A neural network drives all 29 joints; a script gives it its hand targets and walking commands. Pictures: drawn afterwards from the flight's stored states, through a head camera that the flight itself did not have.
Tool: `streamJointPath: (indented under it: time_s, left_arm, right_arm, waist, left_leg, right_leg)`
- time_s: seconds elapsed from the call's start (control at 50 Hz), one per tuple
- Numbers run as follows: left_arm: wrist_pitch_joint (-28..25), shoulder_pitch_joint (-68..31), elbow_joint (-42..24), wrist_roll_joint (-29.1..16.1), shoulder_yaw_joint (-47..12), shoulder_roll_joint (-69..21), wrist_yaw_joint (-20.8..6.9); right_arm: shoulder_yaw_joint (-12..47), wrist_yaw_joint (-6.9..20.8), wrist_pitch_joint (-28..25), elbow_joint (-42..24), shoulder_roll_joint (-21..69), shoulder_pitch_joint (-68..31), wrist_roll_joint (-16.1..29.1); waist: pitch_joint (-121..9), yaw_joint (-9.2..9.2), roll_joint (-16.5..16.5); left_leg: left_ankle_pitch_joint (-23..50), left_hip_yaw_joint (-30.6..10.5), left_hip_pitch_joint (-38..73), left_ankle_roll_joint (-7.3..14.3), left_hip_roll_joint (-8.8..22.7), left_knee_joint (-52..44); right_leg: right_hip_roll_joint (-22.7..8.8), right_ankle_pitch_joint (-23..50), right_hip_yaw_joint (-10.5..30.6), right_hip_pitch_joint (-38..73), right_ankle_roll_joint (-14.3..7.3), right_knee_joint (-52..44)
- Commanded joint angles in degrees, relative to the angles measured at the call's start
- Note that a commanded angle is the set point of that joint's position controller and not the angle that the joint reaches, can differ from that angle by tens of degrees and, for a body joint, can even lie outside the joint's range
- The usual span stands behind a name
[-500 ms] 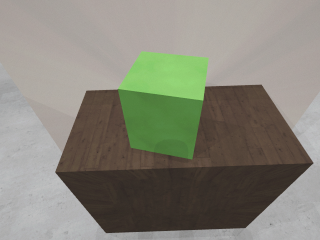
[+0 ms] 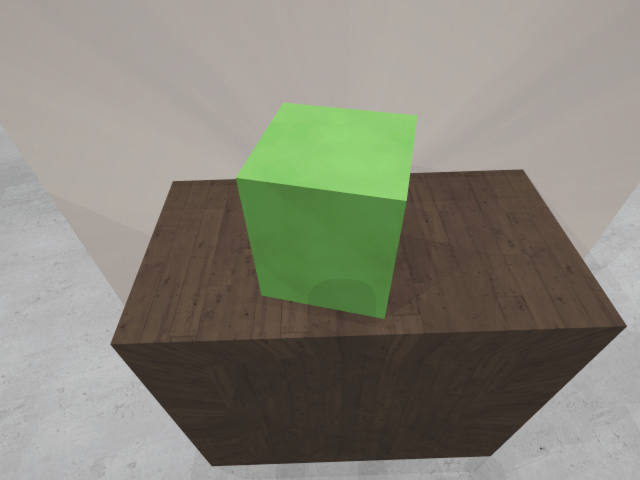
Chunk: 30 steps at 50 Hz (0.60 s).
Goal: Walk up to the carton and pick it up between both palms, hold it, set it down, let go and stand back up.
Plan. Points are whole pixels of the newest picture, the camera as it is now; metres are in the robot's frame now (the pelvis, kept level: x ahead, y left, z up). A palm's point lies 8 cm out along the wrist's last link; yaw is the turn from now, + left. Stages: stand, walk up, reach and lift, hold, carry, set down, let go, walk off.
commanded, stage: stand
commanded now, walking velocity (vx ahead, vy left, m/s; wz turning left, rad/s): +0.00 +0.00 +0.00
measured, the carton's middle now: (334, 211) +0.51 -0.01 +0.06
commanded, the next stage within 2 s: none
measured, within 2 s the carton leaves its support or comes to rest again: neither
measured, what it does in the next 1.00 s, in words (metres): stands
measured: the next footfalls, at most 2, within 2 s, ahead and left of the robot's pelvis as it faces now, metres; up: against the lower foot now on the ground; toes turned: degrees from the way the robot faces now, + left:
none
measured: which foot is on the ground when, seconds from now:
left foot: down 0.00-1.00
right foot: down 0.00-1.00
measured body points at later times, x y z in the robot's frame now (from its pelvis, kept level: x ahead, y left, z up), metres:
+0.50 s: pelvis +0.00 +0.00 +0.00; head +0.00 -0.01 +0.45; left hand +0.08 +0.28 -0.13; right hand +0.08 -0.27 -0.14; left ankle +0.02 +0.12 -0.74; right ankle +0.00 -0.13 -0.74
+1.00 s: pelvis +0.00 +0.00 +0.00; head +0.00 -0.01 +0.45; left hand +0.08 +0.28 -0.13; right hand +0.08 -0.27 -0.14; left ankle +0.02 +0.12 -0.74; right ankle +0.00 -0.13 -0.74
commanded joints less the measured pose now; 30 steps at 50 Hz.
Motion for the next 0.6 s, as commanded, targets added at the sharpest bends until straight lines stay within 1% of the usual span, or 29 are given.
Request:
streamJointPath:
  time_s: [0.0, 0.04, 0.06, 0.08, 0.1, 0.12, 0.14, 0.16, 0.18, 0.2, 0.22, 0.24, 0.26, 0.28, 0.3, 0.32, 0.34, 0.38, 0.4, 0.42, 0.44, 0.46, 0.48, 0.5, 0.52, 0.54, 0.56, 0.58]
  left_arm:
    - [-1.7, -3.9, -2.9, 0.2, 2.2, 15.5, 1.0]
    - [-1.7, -4.0, -3.2, 0.0, 2.3, 15.1, 0.9]
    - [-1.7, -3.7, -2.8, 0.1, 2.2, 15.5, 1.0]
    - [-1.6, -3.3, -2.7, -0.1, 2.3, 15.2, 0.9]
    - [-1.6, -3.7, -2.9, 0.0, 2.2, 15.1, 0.9]
    - [-1.6, -4.3, -3.1, -0.2, 2.0, 14.9, 0.9]
    - [-1.7, -3.6, -2.9, 0.0, 2.0, 14.9, 0.9]
    - [-1.7, -4.2, -2.8, -0.1, 2.1, 15.0, 1.0]
    - [-1.7, -4.5, -2.9, 0.1, 2.1, 15.1, 1.0]
    - [-1.6, -4.8, -3.1, 0.0, 2.3, 15.0, 0.8]
    - [-1.8, -3.6, -3.0, -0.1, 2.1, 15.1, 0.8]
    - [-1.8, -4.3, -2.8, -0.3, 2.1, 14.8, 0.8]
    - [-1.9, -3.7, -2.8, 0.0, 2.0, 15.2, 0.9]
    - [-1.9, -4.0, -2.8, -0.1, 2.1, 15.1, 0.9]
    - [-1.8, -4.2, -2.9, 0.0, 2.1, 15.1, 1.0]
    - [-1.9, -4.2, -3.0, -0.1, 2.1, 14.8, 1.0]
    - [-1.9, -4.3, -2.8, 0.1, 2.2, 15.0, 1.0]
    - [-1.8, -4.6, -2.8, -0.1, 1.9, 14.6, 0.9]
    - [-1.7, -4.1, -2.9, -0.1, 1.9, 14.6, 0.9]
    - [-1.7, -3.6, -2.5, -0.3, 1.9, 14.4, 0.9]
    - [-1.8, -3.6, -2.6, 0.0, 2.1, 15.2, 0.9]
    - [-1.8, -4.0, -2.8, 0.1, 2.0, 14.7, 0.9]
    - [-1.7, -4.3, -3.1, 0.0, 2.1, 15.1, 0.9]
    - [-1.7, -3.7, -2.7, 0.0, 2.1, 15.0, 0.8]
    - [-1.7, -4.4, -3.0, 0.0, 1.9, 14.8, 0.9]
    - [-1.8, -4.1, -2.8, 0.0, 2.2, 15.1, 0.9]
    - [-1.8, -4.5, -2.9, -0.1, 2.2, 14.9, 0.9]
    - [-1.8, -4.2, -2.8, 0.0, 2.0, 14.8, 1.0]
  right_arm:
    - [-2.2, -0.9, -1.4, 0.1, -14.8, -3.4, -4.6]
    - [-2.2, -0.7, -1.3, 0.2, -14.8, -3.6, -4.9]
    - [-2.3, -0.6, -1.4, 0.1, -14.5, -3.5, -4.9]
    - [-2.2, -0.7, -1.5, 0.3, -15.2, -3.2, -5.0]
    - [-2.2, -0.7, -1.4, 0.3, -15.4, -3.4, -5.1]
    - [-2.3, -0.8, -1.4, 0.3, -15.5, -3.7, -4.9]
    - [-2.4, -0.9, -1.5, 0.3, -15.1, -3.2, -4.9]
    - [-2.5, -0.8, -1.6, -0.2, -15.1, -4.1, -5.0]
    - [-2.3, -0.8, -1.5, -0.3, -14.6, -3.8, -5.0]
    - [-2.3, -0.9, -1.5, -0.3, -14.8, -3.9, -5.1]
    - [-2.3, -0.8, -1.4, 0.3, -14.8, -3.1, -4.9]
    - [-2.1, -0.8, -1.4, 0.2, -14.9, -3.5, -4.8]
    - [-2.1, -0.7, -1.5, 0.4, -14.9, -3.3, -4.7]
    - [-2.2, -0.8, -1.5, 0.5, -15.0, -3.5, -4.9]
    - [-2.3, -0.8, -1.4, 0.4, -15.4, -3.7, -4.8]
    - [-2.2, -0.9, -1.4, 0.5, -14.8, -4.0, -5.0]
    - [-2.0, -0.8, -1.4, 0.1, -14.2, -3.6, -4.8]
    - [-2.2, -0.8, -1.3, 0.1, -15.2, -4.1, -5.1]
    - [-2.3, -0.8, -1.3, 0.2, -15.4, -3.4, -5.1]
    - [-2.3, -0.8, -1.4, 0.2, -15.6, -3.8, -5.1]
    - [-2.1, -0.8, -1.4, 0.4, -14.8, -3.7, -4.9]
    - [-2.0, -0.8, -1.6, 0.2, -14.4, -3.5, -4.7]
    - [-1.9, -0.8, -1.6, 0.2, -14.6, -4.2, -5.0]
    - [-2.1, -0.8, -1.6, 0.2, -15.1, -4.2, -4.9]
    - [-2.4, -0.8, -1.5, 0.0, -15.3, -4.2, -4.8]
    - [-2.2, -0.9, -1.4, 0.5, -15.3, -3.7, -4.9]
    - [-2.2, -1.0, -1.4, 0.3, -15.2, -3.9, -5.0]
    - [-2.3, -1.0, -1.4, 0.3, -15.4, -3.9, -4.9]
  waist:
    - [-3.0, 0.41, -1.3]
    - [-3.7, 0.97, -1.0]
    - [-3.0, 0.58, -2.3]
    - [-2.2, 0.92, -2.2]
    - [-2.0, 1.09, -1.6]
    - [-3.0, 1.29, -2.4]
    - [-2.6, 1.11, -2.1]
    - [-2.5, 1.04, -2.8]
    - [-2.5, 0.53, -2.4]
    - [-2.5, 1.01, -1.9]
    - [-2.9, 1.18, -3.0]
    - [-2.5, 1.08, -2.4]
    - [-2.5, 0.46, -2.4]
    - [-2.2, 0.83, -2.8]
    - [-2.8, 0.65, -2.2]
    - [-2.7, 0.94, -1.1]
    - [-3.2, 0.66, -3.3]
    - [-2.3, 1.03, -3.0]
    - [-1.3, 0.78, -2.4]
    - [-2.2, 1.45, -1.4]
    - [-2.5, 1.01, -2.3]
    - [-2.1, 0.85, -0.9]
    - [-2.5, 1.13, -0.7]
    - [-3.2, 1.07, -1.7]
    - [-2.1, 0.88, -1.6]
    - [-3.4, 0.84, -1.6]
    - [-2.9, 1.01, -2.2]
    - [-2.1, 0.89, -2.0]
  left_leg:
    - [7.7, -6.3, 2.6, 1.8, 6.1, -7.4]
    - [6.4, -5.9, 2.3, 1.7, 5.8, -7.6]
    - [5.9, -6.4, 1.9, 1.6, 6.0, -7.7]
    - [5.2, -6.5, 1.1, 1.7, 5.9, -8.3]
    - [5.4, -6.3, 1.5, 1.8, 6.0, -8.3]
    - [6.0, -6.3, 2.2, 1.8, 6.1, -7.9]
    - [6.6, -6.5, 2.0, 2.0, 6.2, -8.0]
    - [6.6, -6.6, 2.2, 2.0, 6.4, -7.5]
    - [6.5, -6.3, 2.3, 1.9, 6.2, -7.4]
    - [6.5, -6.3, 1.8, 1.9, 6.2, -7.3]
    - [6.7, -6.4, 2.3, 2.0, 6.1, -7.6]
    - [6.3, -6.3, 1.8, 2.1, 6.0, -7.7]
    - [6.5, -6.6, 2.6, 2.0, 6.2, -8.0]
    - [7.0, -6.5, 2.0, 1.9, 6.1, -7.8]
    - [6.3, -6.2, 2.7, 1.8, 6.1, -7.5]
    - [6.9, -6.2, 2.3, 1.9, 6.1, -7.3]
    - [6.8, -6.3, 3.0, 1.8, 6.2, -7.4]
    - [5.5, -6.0, 1.9, 1.9, 6.1, -7.6]
    - [5.0, -6.5, 1.3, 1.9, 6.2, -8.3]
    - [5.4, -6.3, 1.7, 1.9, 6.1, -8.1]
    - [5.2, -6.4, 2.1, 1.8, 6.2, -8.0]
    - [5.8, -6.5, 2.0, 1.8, 6.2, -8.1]
    - [6.2, -6.6, 1.7, 2.0, 6.3, -8.0]
    - [6.1, -6.7, 2.3, 1.8, 6.2, -7.8]
    - [5.6, -6.7, 1.6, 1.8, 6.4, -8.2]
    - [6.8, -6.3, 3.0, 1.9, 6.2, -8.0]
    - [7.0, -6.7, 2.3, 1.9, 6.4, -7.5]
    - [6.9, -6.4, 2.0, 1.9, 6.2, -7.9]
  right_leg:
    - [-6.2, 6.9, 4.9, 0.3, -2.5, -4.9]
    - [-6.1, 5.9, 4.9, 0.8, -2.2, -5.3]
    - [-5.8, 5.3, 4.5, 0.7, -2.2, -5.2]
    - [-5.9, 5.6, 4.8, 0.6, -2.2, -5.3]
    - [-6.2, 4.9, 5.0, 0.4, -2.2, -5.5]
    - [-6.2, 5.1, 4.8, 0.4, -2.4, -5.3]
    - [-6.1, 5.5, 5.1, 0.3, -2.4, -5.5]
    - [-6.1, 6.2, 5.0, 0.0, -2.5, -5.5]
    - [-6.1, 5.7, 5.0, 0.1, -2.4, -5.5]
    - [-6.1, 5.2, 4.9, 0.5, -2.4, -5.6]
    - [-6.1, 5.6, 4.9, 0.7, -2.3, -5.7]
    - [-6.2, 6.1, 5.2, 0.7, -2.3, -5.8]
    - [-6.5, 6.0, 5.3, 0.2, -2.4, -5.7]
    - [-6.2, 5.9, 5.2, 0.4, -2.3, -5.7]
    - [-6.1, 6.1, 5.2, 0.4, -2.2, -5.8]
    - [-6.1, 5.7, 5.2, 0.4, -2.2, -6.0]
    - [-6.1, 5.5, 5.0, 0.2, -2.3, -5.3]
    - [-6.1, 4.4, 4.9, 0.1, -2.1, -5.7]
    - [-5.9, 4.3, 4.8, -0.3, -2.1, -5.7]
    - [-6.0, 4.3, 5.2, 0.3, -2.2, -5.6]
    - [-6.1, 4.8, 5.2, 0.1, -2.4, -5.5]
    - [-6.1, 5.3, 5.1, -0.1, -2.5, -5.0]
    - [-6.2, 5.7, 5.3, 0.3, -2.4, -5.2]
    - [-6.0, 5.3, 4.8, 0.6, -2.2, -5.1]
    - [-6.0, 5.6, 4.8, 0.3, -2.2, -5.4]
    - [-6.1, 5.5, 5.1, 0.7, -2.3, -5.3]
    - [-6.0, 5.4, 4.9, 0.6, -2.3, -5.5]
    - [-6.0, 6.0, 5.2, 0.3, -2.4, -5.6]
